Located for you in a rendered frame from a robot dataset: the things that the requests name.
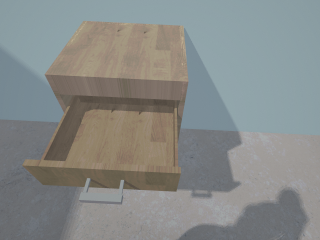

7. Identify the cabinet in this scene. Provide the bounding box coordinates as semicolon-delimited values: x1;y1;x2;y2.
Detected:
44;21;189;143

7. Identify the drawer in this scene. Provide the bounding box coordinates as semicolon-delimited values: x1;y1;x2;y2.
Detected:
22;95;181;192

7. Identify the handle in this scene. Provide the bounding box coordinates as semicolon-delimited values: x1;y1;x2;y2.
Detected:
79;178;125;205

